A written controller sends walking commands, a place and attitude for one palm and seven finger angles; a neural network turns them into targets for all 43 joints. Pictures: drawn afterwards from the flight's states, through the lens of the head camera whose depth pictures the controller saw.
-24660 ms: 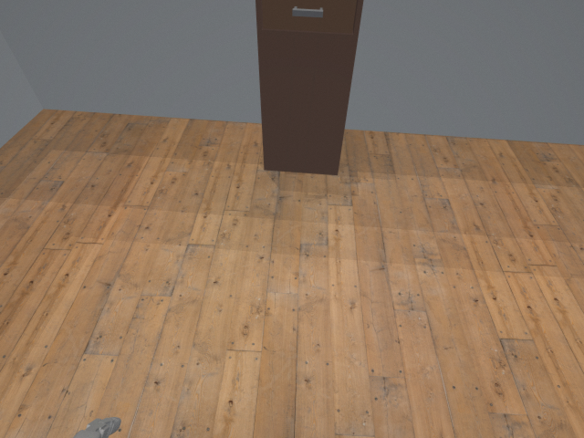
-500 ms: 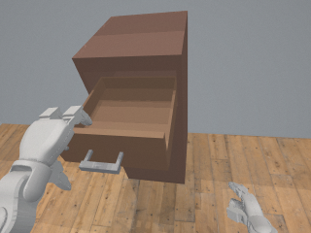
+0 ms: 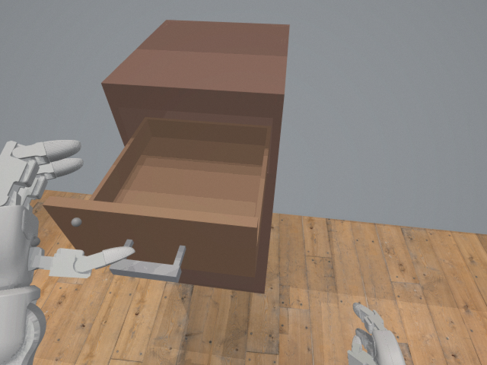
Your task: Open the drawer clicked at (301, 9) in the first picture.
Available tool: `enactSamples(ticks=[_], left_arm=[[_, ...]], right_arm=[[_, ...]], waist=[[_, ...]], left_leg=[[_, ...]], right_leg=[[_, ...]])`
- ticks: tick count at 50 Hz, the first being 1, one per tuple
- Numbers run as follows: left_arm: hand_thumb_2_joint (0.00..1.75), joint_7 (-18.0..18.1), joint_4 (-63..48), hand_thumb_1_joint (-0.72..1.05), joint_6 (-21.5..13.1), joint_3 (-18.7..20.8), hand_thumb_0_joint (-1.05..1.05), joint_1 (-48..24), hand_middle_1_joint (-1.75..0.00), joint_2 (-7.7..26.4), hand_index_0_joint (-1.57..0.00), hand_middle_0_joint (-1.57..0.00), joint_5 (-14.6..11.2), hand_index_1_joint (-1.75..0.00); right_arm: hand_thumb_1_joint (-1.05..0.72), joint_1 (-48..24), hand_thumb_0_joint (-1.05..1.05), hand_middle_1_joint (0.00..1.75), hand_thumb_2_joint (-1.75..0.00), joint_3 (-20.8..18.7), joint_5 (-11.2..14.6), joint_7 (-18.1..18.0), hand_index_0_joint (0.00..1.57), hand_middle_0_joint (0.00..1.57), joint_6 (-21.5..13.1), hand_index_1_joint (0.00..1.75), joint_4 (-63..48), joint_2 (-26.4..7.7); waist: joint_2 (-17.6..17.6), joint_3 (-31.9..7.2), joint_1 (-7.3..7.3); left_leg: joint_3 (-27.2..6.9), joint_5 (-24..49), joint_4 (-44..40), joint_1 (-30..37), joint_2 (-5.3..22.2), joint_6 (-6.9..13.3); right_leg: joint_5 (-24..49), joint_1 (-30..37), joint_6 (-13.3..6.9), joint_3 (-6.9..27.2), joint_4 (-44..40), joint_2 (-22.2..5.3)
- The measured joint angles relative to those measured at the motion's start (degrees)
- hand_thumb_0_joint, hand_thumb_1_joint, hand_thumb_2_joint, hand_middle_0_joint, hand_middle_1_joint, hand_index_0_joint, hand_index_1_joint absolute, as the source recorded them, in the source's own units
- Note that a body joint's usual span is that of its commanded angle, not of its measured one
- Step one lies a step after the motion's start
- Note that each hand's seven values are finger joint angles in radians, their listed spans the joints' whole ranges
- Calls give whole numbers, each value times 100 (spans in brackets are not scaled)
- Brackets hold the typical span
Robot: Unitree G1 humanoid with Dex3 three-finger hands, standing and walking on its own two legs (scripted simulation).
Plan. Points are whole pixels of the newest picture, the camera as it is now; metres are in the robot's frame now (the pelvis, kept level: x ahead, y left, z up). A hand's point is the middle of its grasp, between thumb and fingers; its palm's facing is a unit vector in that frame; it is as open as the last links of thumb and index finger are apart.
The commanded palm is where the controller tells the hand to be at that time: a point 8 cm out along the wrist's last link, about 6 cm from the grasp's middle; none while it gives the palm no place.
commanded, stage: draw the hand back to the body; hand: left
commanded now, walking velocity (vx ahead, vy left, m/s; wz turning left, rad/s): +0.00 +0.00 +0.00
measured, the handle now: (150, 259) +0.27 +0.20 +0.03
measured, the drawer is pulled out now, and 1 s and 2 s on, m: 0.30 0.30 0.30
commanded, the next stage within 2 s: step back with the hand held close in 0.66 s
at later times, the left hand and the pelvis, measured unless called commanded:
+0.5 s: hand (44, 231) +0.19 +0.25 +0.21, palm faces +0.48 -0.80 -0.37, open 8.3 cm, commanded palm +0.13 +0.28 +0.22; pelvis +0.00 +0.00 +0.00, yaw +0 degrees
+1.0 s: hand (41, 254) +0.17 +0.25 +0.20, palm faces +0.39 -0.79 -0.47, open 7.4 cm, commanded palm +0.10 +0.30 +0.22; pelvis -0.03 +0.01 +0.00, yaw +1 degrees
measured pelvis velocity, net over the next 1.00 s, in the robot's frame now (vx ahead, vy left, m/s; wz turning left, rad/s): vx -0.03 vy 0.01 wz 0.02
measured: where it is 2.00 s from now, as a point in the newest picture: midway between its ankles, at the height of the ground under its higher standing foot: outside the picture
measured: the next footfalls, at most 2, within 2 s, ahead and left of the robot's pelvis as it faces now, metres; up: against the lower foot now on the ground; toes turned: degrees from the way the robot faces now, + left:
right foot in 1.74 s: -0.12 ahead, -0.11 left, +0.00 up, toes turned +1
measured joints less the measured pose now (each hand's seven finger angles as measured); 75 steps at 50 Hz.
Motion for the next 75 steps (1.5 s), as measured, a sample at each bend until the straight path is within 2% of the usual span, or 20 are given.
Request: enactSamples(ticks=[10, 21, 27, 32, 39, 44, 47, 51, 59, 63, 66, 71, 73, 75], left_arm=[[57, -115, 167, 14, 5, 278, 0, 230, -79, 111, -27, -26, -119, -79], [74, -59, 172, 52, 91, 541, 1, 452, -54, 162, -24, -24, -157, -54], [83, -36, 243, 72, 162, 473, 1, 313, -41, 34, -23, -22, -154, -41], [87, -42, 221, 82, 208, 414, 1, 315, -35, 43, -22, -21, -150, -35], [89, -29, 203, 87, 211, 451, 1, 290, -32, 97, -22, -21, -148, -32], [90, -74, 37, 88, -15, 749, 1, 480, -31, 231, -21, -21, -113, -31], [90, -59, -143, 88, -133, 777, 1, 681, -31, 306, -21, -21, -100, -31], [90, -26, -374, 89, -154, 769, 1, 1113, -31, 404, -22, -21, -99, -31], [90, 94, -714, 88, -204, 1169, 2, 1376, -31, 779, -22, -21, -46, -31], [90, 155, -668, 88, -287, 1211, 2, 1161, -31, 697, -22, -21, 12, -31], [90, 163, -580, 88, -342, 1154, 1, 971, -31, 546, -22, -21, 25, -31], [90, 165, -564, 88, -365, 1012, 1, 737, -31, 495, -22, -21, 17, -31], [90, 170, -621, 88, -356, 1027, 1, 754, -31, 541, -22, -21, 22, -31], [90, 193, -700, 88, -352, 1081, 1, 822, -31, 596, -22, -21, -8, -31]], right_arm=[[-90, -102, 2, 30, -90, -140, 27, 37, 20, 20, 108, 30, 12, -49], [-90, -174, 2, 30, -90, -189, 65, -24, 20, 20, 156, 30, -36, -51], [-90, -217, 2, 30, -90, -154, 56, -22, 20, 20, 139, 30, -36, -19], [-90, -199, 2, 30, -90, -118, 44, -17, 20, 20, 134, 30, -46, 21], [-90, -135, 2, 30, -90, -115, 49, -24, 20, 20, 118, 30, -36, 22], [-90, -134, 2, 30, -90, -123, 94, 21, 20, 20, 334, 30, -247, -64], [-90, -161, 2, 30, -90, -205, 121, 2, 20, 20, 418, 30, -294, -148], [-90, -88, 2, 30, -90, -321, 127, -62, 20, 20, 519, 30, -323, -208], [-90, 49, 2, 30, -90, -398, 24, -116, 20, 20, 507, 30, -501, -39], [-90, 18, 2, 30, -90, -331, -55, -80, 20, 20, 412, 30, -517, 75], [-90, -12, 2, 30, -90, -280, 5, -31, 20, 20, 387, 30, -518, 75], [-90, -64, 2, 30, -90, -292, 109, -8, 20, 20, 497, 30, -372, -4], [-90, -37, 2, 30, -90, -276, 111, -37, 20, 20, 552, 30, -350, -29], [-90, 8, 2, 30, -90, -276, 93, -84, 20, 20, 545, 30, -418, -97]], waist=[[88, 6, -57], [123, -80, 57], [103, -67, 91], [65, -76, 73], [75, -58, 56], [82, -205, -202], [50, -184, -286], [-85, -163, -351], [-376, -87, -308], [-389, -93, -316], [-278, -142, -329], [-309, -201, -381], [-413, -231, -425], [-428, -247, -503]], left_leg=[[83, 9, -79, -24, -7, 28], [38, -7, -45, -27, -7, 32], [12, 29, -47, -23, -19, 34], [13, 47, -39, -17, -17, 24], [20, 60, -7, -13, 0, 10], [-134, 35, 348, -699, 12, 28], [-163, 15, 571, -1098, -6, 51], [-81, 78, 572, -1296, -134, 135], [86, 126, 709, -1473, -363, 224], [77, 87, 930, -1594, -362, 192], [9, 35, 1169, -1778, -266, 136], [0, -864, 2304, -2175, -167, 60], [85, -862, 2057, -1997, -78, 49], [55, -273, 1272, -1755, -5, 66]], right_leg=[[24, -65, 33, 83, -50, -1], [32, -16, 41, 39, -91, -2], [60, 0, 38, 13, -99, -15], [73, 1, 27, 13, -81, -14], [105, 15, 11, 19, -78, 3], [182, -470, 7, -139, -40, 8], [222, -807, 18, -172, 68, -14], [206, -1106, 105, -93, 263, -152], [11, -1552, 193, 84, 924, -402], [-64, -1681, 161, 119, 1178, -388], [-21, -1759, 92, 38, 1215, -299], [180, -1849, 22, -76, 1082, -273], [279, -1867, 41, -105, 999, -307], [325, -1971, 81, -182, 1047, -327]])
